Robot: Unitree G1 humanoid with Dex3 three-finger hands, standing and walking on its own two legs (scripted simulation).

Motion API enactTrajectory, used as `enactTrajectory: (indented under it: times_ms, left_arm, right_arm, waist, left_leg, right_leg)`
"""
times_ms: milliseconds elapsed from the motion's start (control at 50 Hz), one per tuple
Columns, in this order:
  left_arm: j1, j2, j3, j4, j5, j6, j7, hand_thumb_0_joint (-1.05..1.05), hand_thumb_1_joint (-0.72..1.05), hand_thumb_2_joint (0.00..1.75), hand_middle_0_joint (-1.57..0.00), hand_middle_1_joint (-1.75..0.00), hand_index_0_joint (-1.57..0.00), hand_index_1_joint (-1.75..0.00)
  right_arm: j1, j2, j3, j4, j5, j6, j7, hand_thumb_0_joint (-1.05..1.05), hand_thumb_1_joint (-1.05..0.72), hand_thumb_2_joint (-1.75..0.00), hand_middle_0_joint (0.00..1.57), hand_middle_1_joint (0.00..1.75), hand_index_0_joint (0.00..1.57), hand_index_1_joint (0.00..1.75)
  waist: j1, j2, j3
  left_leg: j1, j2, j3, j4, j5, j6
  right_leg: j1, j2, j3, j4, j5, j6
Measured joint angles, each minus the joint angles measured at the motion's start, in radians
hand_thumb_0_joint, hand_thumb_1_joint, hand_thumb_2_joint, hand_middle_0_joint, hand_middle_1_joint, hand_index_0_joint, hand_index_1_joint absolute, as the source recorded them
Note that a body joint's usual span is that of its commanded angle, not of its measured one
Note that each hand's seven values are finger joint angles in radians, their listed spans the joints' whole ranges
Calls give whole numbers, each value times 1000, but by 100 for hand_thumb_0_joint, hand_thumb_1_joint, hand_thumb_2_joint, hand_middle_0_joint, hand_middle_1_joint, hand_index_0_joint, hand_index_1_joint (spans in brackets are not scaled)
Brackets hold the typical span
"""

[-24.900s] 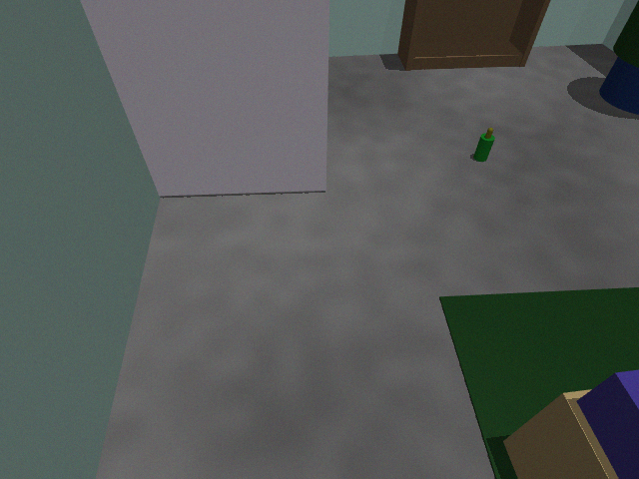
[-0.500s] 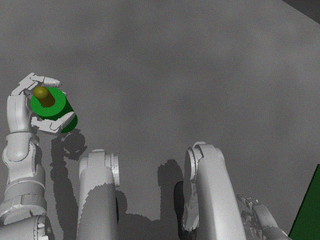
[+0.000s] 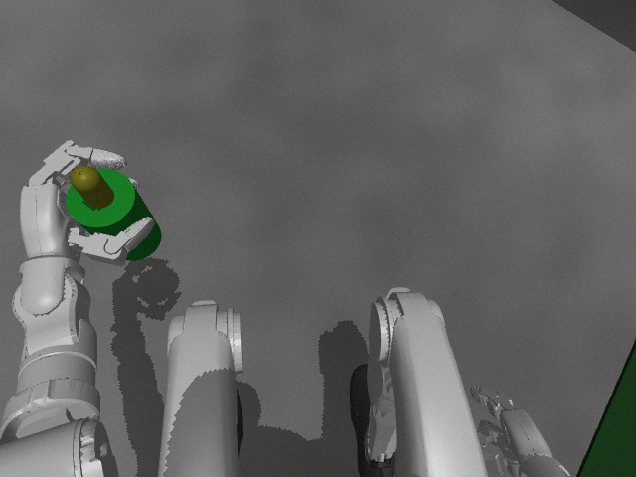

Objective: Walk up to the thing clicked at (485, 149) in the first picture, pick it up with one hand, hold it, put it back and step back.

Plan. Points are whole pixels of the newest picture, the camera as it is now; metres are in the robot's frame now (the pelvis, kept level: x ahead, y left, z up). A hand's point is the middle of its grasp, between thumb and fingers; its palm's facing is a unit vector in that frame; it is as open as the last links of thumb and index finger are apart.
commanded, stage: lift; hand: left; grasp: from the side
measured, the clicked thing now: (113, 211) +0.43 +0.24 -0.05
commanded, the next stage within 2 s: none
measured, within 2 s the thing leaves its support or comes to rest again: neither
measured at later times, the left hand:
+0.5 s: hand (87, 204) +0.41 +0.23 +0.03, palm faces +0.10 -0.99 -0.04, open 9.6 cm
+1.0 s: hand out of the picture +0.39 +0.21 +0.20, palm faces +0.14 -0.99 -0.05, open 9.6 cm
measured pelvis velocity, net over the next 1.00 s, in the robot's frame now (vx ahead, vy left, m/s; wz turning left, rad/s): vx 0.03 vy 0.00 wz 0.03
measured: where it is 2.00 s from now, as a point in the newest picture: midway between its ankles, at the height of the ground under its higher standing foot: (299, 456)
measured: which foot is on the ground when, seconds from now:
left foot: down 0.00-1.00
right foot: down 0.00-1.00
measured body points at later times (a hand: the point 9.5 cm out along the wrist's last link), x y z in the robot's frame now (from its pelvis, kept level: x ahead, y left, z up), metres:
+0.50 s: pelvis +0.00 +0.00 +0.04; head +0.19 +0.04 +0.45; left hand +0.39 +0.28 +0.03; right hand +0.15 -0.26 -0.08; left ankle +0.08 +0.13 -0.35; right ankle +0.10 -0.14 -0.35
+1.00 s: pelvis +0.03 +0.00 +0.18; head +0.18 +0.03 +0.61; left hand +0.37 +0.27 +0.20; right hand +0.21 -0.24 +0.07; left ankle +0.08 +0.13 -0.35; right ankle +0.10 -0.14 -0.35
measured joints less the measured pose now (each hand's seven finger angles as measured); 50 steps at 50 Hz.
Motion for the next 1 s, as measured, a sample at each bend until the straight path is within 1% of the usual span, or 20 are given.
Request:
enactTrajectory:
  times_ms: [100,240,360,440,600,700,760,880,1000]
  left_arm:
    - [1,1,2,3,3,-2,-3,-2,-38,115,-70,-107,-75,-108]
    - [29,-5,-7,-34,-12,18,-22,-2,-38,115,-71,-106,-75,-107]
    - [67,-17,-26,-98,-29,45,-21,-2,-38,115,-71,-106,-76,-107]
    - [102,-25,-45,-158,-39,73,-18,-2,-38,115,-71,-106,-75,-107]
    - [172,-51,-84,-298,-57,145,24,-2,-38,116,-71,-106,-75,-108]
    - [229,-65,-115,-388,-56,191,53,-2,-38,116,-71,-106,-75,-108]
    - [265,-76,-131,-436,-64,218,73,-2,-38,116,-71,-106,-75,-108]
    - [333,-90,-169,-514,-60,261,116,-2,-38,116,-71,-106,-75,-108]
    - [397,-100,-210,-567,-62,289,144,-2,-38,116,-71,-106,-75,-107]
  right_arm:
    - [0,1,0,-3,1,-1,-1,0,-91,-91,20,30,20,30]
    - [10,1,-2,-5,11,-5,-8,0,-93,-91,20,30,21,30]
    - [19,5,-8,-12,26,-9,-18,0,-93,-91,20,30,21,30]
    - [26,8,-10,-21,40,-13,-27,0,-93,-91,20,30,21,30]
    - [29,18,-16,-48,68,-21,-45,1,-92,-90,20,30,21,30]
    - [27,24,-21,-66,85,-25,-57,1,-92,-90,20,30,21,30]
    - [26,28,-23,-72,94,-26,-64,1,-91,-90,20,30,21,30]
    - [30,39,-24,-76,103,-32,-79,1,-91,-90,20,30,21,30]
    - [51,49,-20,-70,108,-45,-94,1,-90,-90,20,30,20,30]
  waist:
    - [-2,2,0]
    - [0,6,-9]
    - [11,11,-18]
    - [18,16,-30]
    - [35,23,-43]
    - [44,28,-48]
    - [51,30,-50]
    - [61,31,-48]
    - [64,29,-50]
  left_leg:
    - [7,1,2,-10,4,2]
    - [27,-1,6,-30,9,4]
    - [60,2,9,-67,13,6]
    - [92,4,13,-107,16,8]
    - [190,11,21,-213,21,12]
    - [276,16,27,-294,23,12]
    - [337,20,31,-346,24,13]
    - [476,28,35,-460,32,13]
    - [631,34,39,-588,45,12]
  right_leg:
    - [8,0,1,-11,4,1]
    - [27,-3,2,-28,6,1]
    - [61,-2,0,-66,11,1]
    - [92,-4,0,-105,13,0]
    - [190,-4,-5,-211,20,0]
    - [274,-3,-7,-290,23,-1]
    - [333,-2,-9,-342,25,-1]
    - [471,1,-15,-456,33,-2]
    - [628,4,-23,-587,48,-4]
